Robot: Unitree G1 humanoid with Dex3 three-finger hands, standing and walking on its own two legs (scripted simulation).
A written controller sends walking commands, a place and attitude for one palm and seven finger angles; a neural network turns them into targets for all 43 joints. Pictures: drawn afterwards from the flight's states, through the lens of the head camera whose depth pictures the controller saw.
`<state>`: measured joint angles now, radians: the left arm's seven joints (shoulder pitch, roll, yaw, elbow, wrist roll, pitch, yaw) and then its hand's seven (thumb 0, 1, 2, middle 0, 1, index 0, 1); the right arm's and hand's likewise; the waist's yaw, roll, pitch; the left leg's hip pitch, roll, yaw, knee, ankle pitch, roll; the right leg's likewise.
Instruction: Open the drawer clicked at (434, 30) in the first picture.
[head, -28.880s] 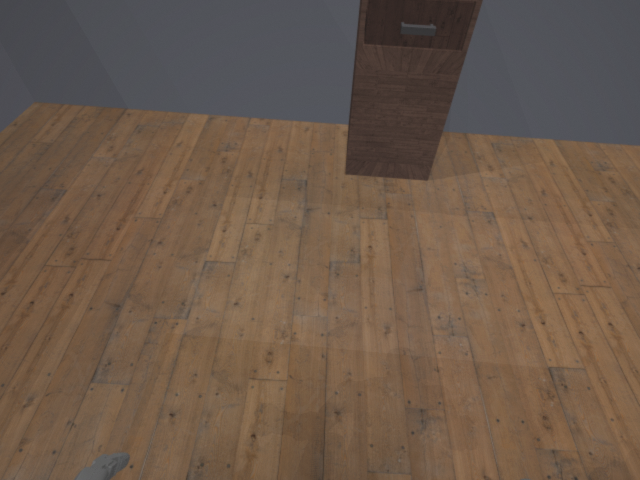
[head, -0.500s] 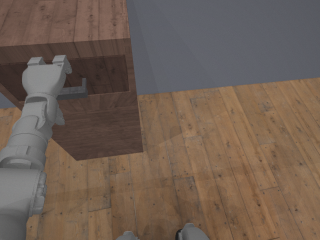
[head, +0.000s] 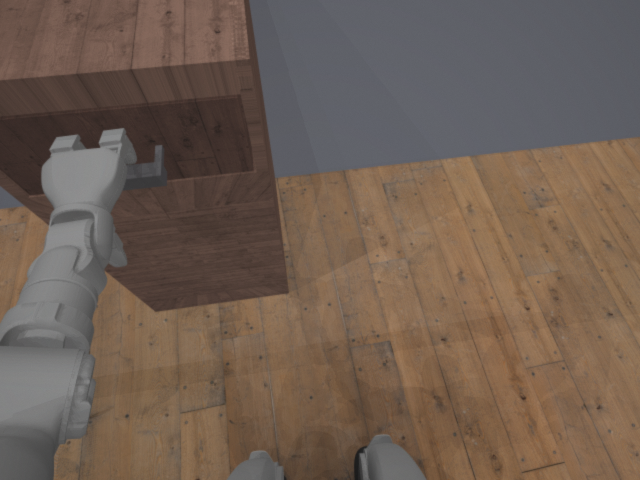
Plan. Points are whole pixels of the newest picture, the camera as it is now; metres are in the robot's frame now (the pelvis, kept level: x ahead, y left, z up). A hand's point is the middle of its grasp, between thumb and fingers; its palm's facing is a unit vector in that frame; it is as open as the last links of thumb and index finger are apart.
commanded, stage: lower the fingers behind the handle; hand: left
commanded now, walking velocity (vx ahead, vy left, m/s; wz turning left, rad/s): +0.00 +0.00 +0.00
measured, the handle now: (122, 166) +0.54 +0.28 -0.01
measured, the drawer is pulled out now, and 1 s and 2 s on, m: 0.00 0.00 0.00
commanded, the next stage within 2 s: lift the fingers back up to retry in 0.98 s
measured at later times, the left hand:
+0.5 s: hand (108, 200) +0.47 +0.27 +0.01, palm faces -0.03 +0.04 -1.00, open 14.0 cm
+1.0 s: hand (108, 201) +0.47 +0.27 +0.00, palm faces -0.05 +0.04 -1.00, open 14.1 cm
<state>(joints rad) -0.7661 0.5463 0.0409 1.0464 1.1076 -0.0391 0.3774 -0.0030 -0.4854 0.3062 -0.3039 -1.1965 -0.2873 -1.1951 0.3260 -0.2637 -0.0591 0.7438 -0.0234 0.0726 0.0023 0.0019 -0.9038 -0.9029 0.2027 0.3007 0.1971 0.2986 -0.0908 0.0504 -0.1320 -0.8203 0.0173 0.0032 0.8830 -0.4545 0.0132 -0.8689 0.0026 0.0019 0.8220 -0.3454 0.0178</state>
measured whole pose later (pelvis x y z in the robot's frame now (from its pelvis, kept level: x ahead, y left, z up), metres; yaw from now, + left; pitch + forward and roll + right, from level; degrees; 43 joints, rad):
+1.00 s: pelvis -0.03 +0.00 -0.03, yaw +0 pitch +25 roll -2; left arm -0.91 0.64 0.00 1.09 1.10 -0.08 0.30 0.00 -0.49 0.31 -0.24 -1.32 -0.27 -1.17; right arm 0.36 -0.27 -0.02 0.71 -0.01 0.03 -0.03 0.00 -0.90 -0.90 0.20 0.30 0.20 0.30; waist -0.12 0.04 -0.15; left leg -1.02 0.01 0.00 1.06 -0.48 0.02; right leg -1.07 0.00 0.00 0.99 -0.36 0.02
